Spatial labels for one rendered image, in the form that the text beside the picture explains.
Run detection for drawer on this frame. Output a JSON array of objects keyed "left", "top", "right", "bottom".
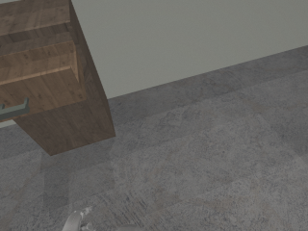
[{"left": 0, "top": 40, "right": 87, "bottom": 123}]

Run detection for handle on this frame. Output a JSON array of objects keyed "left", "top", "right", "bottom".
[{"left": 0, "top": 97, "right": 30, "bottom": 120}]

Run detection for robot left hand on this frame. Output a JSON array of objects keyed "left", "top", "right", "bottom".
[{"left": 62, "top": 205, "right": 96, "bottom": 231}]

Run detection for cabinet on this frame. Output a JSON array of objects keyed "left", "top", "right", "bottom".
[{"left": 0, "top": 0, "right": 116, "bottom": 156}]

